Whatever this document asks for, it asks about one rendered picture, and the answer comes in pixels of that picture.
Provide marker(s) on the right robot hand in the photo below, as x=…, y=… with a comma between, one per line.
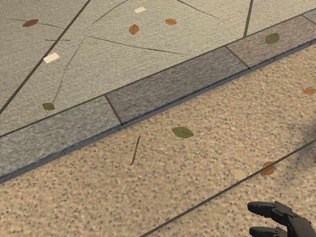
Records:
x=296, y=225

